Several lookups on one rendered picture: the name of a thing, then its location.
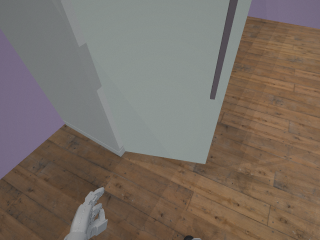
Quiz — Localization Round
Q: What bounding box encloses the handle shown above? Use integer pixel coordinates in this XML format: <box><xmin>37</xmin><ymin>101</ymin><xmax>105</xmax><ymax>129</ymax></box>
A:
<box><xmin>210</xmin><ymin>0</ymin><xmax>238</xmax><ymax>100</ymax></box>

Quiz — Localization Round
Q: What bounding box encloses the robot left hand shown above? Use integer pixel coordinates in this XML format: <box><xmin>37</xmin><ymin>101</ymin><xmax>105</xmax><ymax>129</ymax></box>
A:
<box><xmin>69</xmin><ymin>187</ymin><xmax>108</xmax><ymax>240</ymax></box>

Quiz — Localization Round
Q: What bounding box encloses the fridge door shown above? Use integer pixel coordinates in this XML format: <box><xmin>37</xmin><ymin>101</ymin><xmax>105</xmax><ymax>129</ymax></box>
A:
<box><xmin>71</xmin><ymin>0</ymin><xmax>252</xmax><ymax>164</ymax></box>

